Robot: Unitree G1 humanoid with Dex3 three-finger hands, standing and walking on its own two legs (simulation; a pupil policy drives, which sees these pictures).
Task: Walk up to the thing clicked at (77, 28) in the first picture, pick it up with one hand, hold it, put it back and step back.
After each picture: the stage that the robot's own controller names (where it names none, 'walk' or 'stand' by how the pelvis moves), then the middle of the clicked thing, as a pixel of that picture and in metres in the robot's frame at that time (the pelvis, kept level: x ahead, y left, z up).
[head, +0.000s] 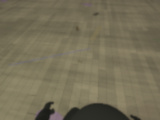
stand; (77, 28) +2.06 +0.49 -0.72
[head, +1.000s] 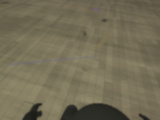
walk; (84, 33) +1.94 +0.19 -0.70
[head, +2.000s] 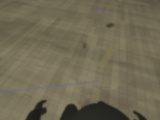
walk; (84, 45) +1.32 +0.14 -0.71
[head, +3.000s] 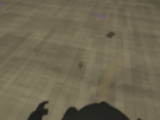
walk; (80, 64) +0.84 +0.17 -0.71
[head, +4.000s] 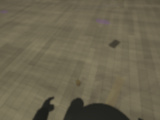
walk; (78, 83) +0.50 +0.22 -0.70
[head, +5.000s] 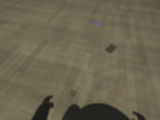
stand; (72, 93) +0.33 +0.22 -0.71
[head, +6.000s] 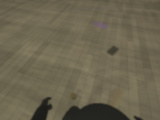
stand; (73, 96) +0.30 +0.21 -0.71
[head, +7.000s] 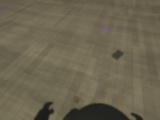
stand; (76, 99) +0.28 +0.18 -0.72
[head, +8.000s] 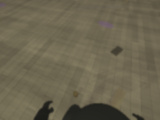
stand; (75, 94) +0.32 +0.19 -0.72
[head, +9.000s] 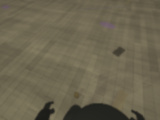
stand; (76, 95) +0.31 +0.19 -0.72
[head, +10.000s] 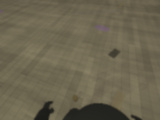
stand; (75, 98) +0.30 +0.18 -0.73
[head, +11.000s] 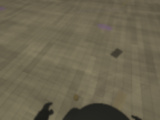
stand; (76, 97) +0.30 +0.18 -0.73
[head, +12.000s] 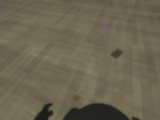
stand; (76, 97) +0.30 +0.17 -0.73
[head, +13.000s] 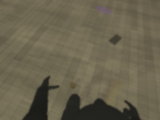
go down; (72, 85) +0.33 +0.18 -0.66
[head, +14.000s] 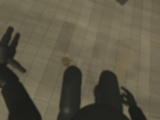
go down; (65, 62) +0.38 +0.22 -0.30
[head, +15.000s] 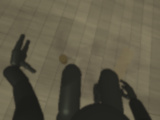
close in; (63, 59) +0.38 +0.23 -0.28
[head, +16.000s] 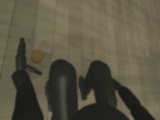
close in; (37, 56) +0.36 +0.26 -0.22
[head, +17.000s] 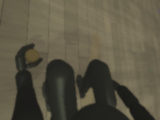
close; (32, 57) +0.36 +0.27 -0.22
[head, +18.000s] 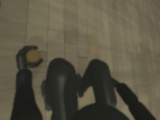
lift; (32, 57) +0.35 +0.26 -0.22
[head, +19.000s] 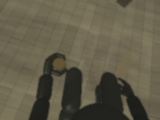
lift; (60, 66) +0.30 +0.23 -0.05
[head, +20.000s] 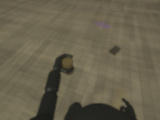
lift; (68, 66) +0.34 +0.17 +0.05
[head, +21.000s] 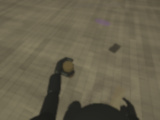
hold; (69, 69) +0.32 +0.17 +0.01
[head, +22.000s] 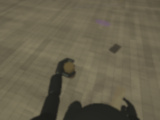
hold; (70, 70) +0.32 +0.16 +0.01
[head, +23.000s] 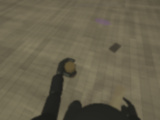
crouch; (71, 70) +0.32 +0.16 +0.01
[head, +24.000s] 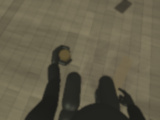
crouch; (66, 57) +0.39 +0.19 -0.07
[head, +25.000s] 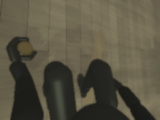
lower; (26, 50) +0.39 +0.29 -0.21
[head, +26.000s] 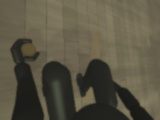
lower; (29, 51) +0.39 +0.28 -0.21
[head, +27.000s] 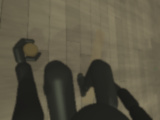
lower; (31, 51) +0.38 +0.28 -0.22
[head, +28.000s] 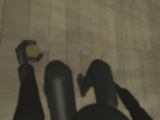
lower; (33, 52) +0.38 +0.27 -0.21
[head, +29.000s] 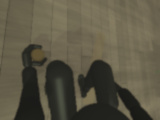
loosen; (38, 56) +0.36 +0.25 -0.21
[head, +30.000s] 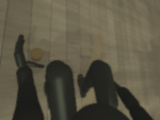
withdraw; (36, 55) +0.37 +0.26 -0.23
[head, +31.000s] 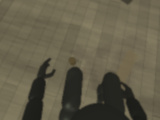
walk; (72, 61) +0.40 +0.20 -0.36
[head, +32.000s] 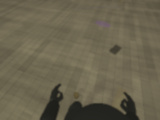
stand; (76, 95) +0.32 +0.16 -0.66
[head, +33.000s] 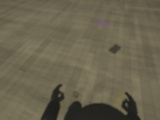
stand; (75, 94) +0.33 +0.17 -0.66
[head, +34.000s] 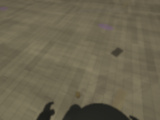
stand; (77, 95) +0.34 +0.16 -0.71
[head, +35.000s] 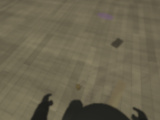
walk; (78, 87) +0.37 +0.17 -0.71
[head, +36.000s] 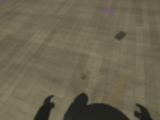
walk; (83, 76) +0.51 +0.16 -0.70
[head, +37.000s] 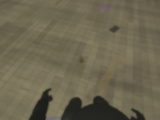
walk; (81, 59) +0.82 +0.16 -0.70
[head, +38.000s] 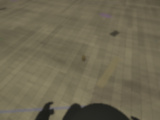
stand; (83, 58) +0.99 +0.17 -0.71
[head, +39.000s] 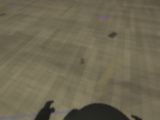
stand; (82, 61) +0.96 +0.19 -0.73
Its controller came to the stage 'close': yes
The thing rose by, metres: 0.72
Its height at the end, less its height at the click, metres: +0.00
